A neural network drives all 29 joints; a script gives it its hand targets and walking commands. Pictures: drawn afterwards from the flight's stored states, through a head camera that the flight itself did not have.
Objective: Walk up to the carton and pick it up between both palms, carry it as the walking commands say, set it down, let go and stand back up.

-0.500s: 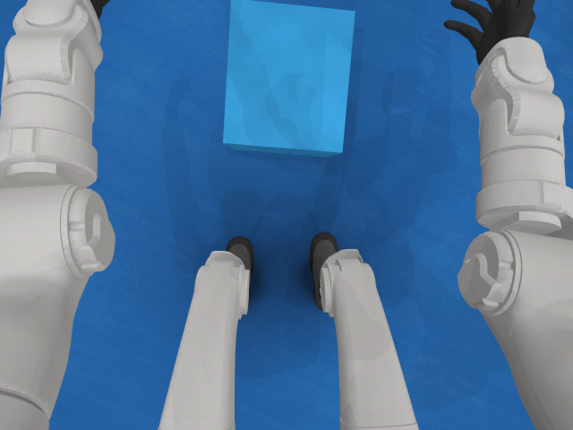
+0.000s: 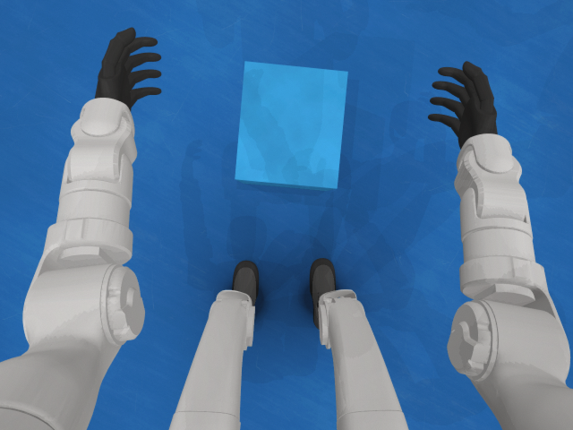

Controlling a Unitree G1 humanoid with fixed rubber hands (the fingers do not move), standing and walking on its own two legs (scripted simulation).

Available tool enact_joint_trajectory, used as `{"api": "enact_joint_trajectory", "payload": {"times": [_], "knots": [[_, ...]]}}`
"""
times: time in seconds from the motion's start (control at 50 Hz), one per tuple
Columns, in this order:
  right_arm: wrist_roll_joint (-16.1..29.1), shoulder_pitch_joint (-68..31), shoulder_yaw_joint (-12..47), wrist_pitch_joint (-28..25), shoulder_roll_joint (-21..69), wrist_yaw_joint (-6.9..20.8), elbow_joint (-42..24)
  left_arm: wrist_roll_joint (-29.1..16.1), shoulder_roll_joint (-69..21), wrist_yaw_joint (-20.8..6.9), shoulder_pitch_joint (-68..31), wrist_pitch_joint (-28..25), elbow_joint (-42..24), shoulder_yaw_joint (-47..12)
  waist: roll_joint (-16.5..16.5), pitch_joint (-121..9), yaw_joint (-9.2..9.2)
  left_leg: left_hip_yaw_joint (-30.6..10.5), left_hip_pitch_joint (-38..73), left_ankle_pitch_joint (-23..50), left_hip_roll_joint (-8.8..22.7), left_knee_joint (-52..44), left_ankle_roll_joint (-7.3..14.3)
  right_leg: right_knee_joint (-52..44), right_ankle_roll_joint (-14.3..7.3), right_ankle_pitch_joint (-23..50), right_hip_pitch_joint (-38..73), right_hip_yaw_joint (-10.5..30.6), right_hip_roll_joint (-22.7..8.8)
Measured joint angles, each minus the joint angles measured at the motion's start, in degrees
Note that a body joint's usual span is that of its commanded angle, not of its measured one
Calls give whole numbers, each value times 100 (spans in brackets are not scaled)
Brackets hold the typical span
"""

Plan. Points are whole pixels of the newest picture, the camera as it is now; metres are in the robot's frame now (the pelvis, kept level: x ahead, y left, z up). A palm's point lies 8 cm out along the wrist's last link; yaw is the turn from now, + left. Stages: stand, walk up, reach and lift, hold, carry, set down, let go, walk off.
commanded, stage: let go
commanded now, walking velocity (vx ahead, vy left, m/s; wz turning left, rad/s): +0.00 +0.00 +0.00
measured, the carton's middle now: (290, 134) +0.53 -0.01 -0.59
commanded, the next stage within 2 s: stand in 1.14 s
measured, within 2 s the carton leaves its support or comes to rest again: neither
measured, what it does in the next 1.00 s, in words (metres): rises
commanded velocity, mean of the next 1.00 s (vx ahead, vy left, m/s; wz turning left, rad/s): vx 0.00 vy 0.00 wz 0.00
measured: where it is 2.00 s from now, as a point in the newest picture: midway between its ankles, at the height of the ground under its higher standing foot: (283, 307)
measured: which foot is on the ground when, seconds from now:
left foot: down 0.00-1.00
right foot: down 0.00-1.00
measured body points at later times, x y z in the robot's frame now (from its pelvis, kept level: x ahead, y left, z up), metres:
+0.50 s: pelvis +0.05 +0.00 +0.07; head +0.16 +0.00 +0.51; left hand +0.30 +0.22 -0.02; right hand +0.27 -0.24 -0.01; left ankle +0.04 +0.11 -0.65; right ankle +0.05 -0.12 -0.65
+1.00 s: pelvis +0.06 +0.01 +0.09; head +0.07 +0.01 +0.53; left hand +0.24 +0.23 +0.01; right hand +0.24 -0.23 +0.01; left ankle +0.04 +0.11 -0.65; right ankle +0.05 -0.11 -0.65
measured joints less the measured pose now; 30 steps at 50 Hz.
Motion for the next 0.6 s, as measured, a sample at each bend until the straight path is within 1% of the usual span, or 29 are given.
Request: {"api": "enact_joint_trajectory", "payload": {"times": [0.06, 0.12, 0.24, 0.38, 0.5, 0.6], "knots": [[111, 789, 234, -26, -11, 77, -352, -68, -120, 15, 871, -43, -495, -218, -65, -52, 14, 17, 455, 8, 11, -238, -6, -197, -17, -1, 425, 38, 12], [265, 1496, 408, -96, -43, 144, -537, -186, -178, -15, 1637, -139, -769, -416, -121, -82, 22, 25, 1011, 17, 25, -486, -13, -414, -36, 2, 960, 62, 22], [450, 2619, 698, -364, -42, 204, -543, -332, -317, -75, 2796, -439, -826, -647, -154, -105, 40, 16, 2221, 50, 55, -973, -21, -882, -57, 29, 2159, 71, 35], [516, 3919, 1062, -701, 83, 167, -638, -394, -502, -46, 4065, -775, -901, -904, -115, 21, 55, 2, 3646, 40, 80, -1443, -9, -1371, -62, 25, 3594, 69, 40], [573, 5074, 1387, -799, 129, 106, -998, -475, -587, -44, 5252, -906, -1250, -1190, -76, 299, 72, 2, 4954, 13, 93, -1865, 27, -1820, -59, 11, 4915, 81, 36], [599, 5838, 1526, -808, 100, 89, -1230, -541, -551, -79, 6082, -914, -1552, -1374, -55, 480, 110, -22, 5971, 41, 79, -2269, 55, -2234, -41, 31, 5948, 69, 5]]}}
